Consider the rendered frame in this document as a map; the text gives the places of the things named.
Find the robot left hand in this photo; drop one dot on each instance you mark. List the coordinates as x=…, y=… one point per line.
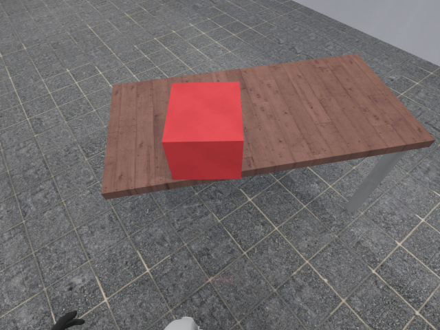
x=67, y=321

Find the carton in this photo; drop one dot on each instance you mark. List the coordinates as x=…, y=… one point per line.
x=203, y=132

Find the table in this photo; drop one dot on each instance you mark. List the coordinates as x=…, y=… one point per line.
x=294, y=115

